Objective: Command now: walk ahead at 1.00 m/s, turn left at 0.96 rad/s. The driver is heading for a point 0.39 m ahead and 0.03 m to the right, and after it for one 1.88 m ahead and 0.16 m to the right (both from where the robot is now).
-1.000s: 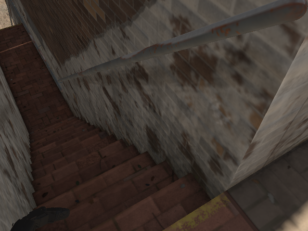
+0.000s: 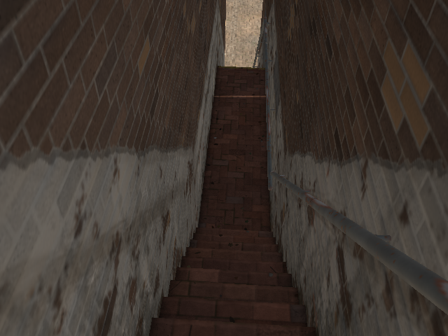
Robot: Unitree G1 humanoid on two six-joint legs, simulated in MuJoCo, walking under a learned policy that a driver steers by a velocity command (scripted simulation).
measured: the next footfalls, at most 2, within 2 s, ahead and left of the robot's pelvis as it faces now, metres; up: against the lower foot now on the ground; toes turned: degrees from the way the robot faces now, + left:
left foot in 0.26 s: +0.30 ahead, +0.01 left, -0.20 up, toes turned +17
right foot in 0.50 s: +0.55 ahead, -0.11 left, -0.42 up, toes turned +34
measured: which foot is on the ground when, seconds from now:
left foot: up 0.00-0.24, down 0.26-0.48, up 0.50-0.64, down 0.66-0.78, up 0.80-1.00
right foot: down 0.00-0.24, up 0.26-0.48, down 0.50-0.64, up 0.66-0.96, down 0.98-1.00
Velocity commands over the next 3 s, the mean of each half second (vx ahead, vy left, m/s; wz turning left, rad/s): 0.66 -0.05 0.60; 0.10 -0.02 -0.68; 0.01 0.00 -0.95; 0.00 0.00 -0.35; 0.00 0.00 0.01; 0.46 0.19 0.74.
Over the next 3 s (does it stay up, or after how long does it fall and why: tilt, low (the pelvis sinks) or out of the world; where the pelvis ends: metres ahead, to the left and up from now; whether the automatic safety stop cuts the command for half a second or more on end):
stays up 2.07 -0.20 -1.93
